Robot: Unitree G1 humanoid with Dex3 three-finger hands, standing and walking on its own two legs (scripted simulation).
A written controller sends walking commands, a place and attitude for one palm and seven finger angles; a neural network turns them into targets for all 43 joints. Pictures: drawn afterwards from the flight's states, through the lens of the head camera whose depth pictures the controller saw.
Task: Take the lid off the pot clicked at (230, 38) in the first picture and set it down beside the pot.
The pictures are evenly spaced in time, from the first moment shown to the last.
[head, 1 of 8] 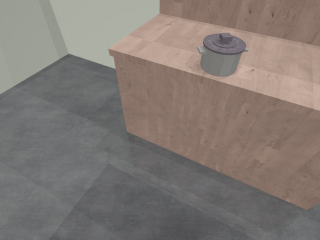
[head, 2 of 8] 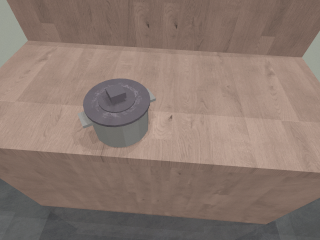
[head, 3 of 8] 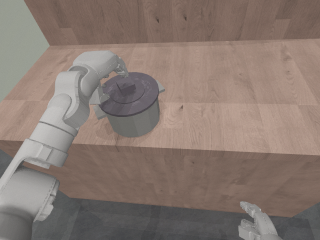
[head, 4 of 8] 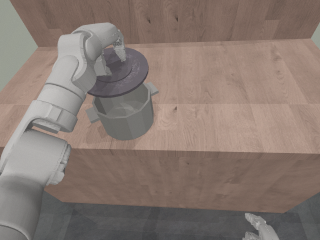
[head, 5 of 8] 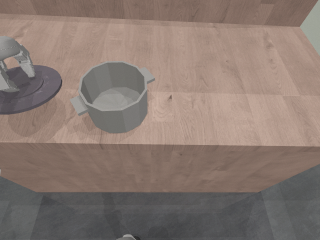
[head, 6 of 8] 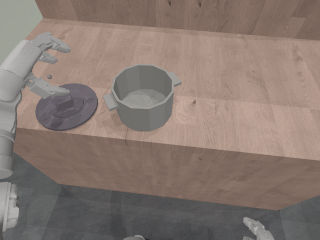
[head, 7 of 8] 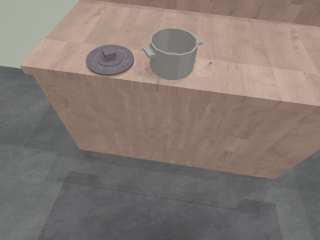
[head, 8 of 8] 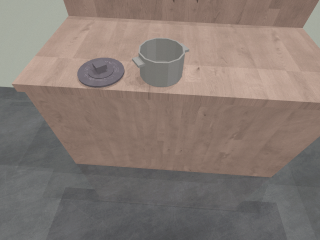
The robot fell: no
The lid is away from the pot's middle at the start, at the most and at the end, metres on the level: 0.00 0.24 0.24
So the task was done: yes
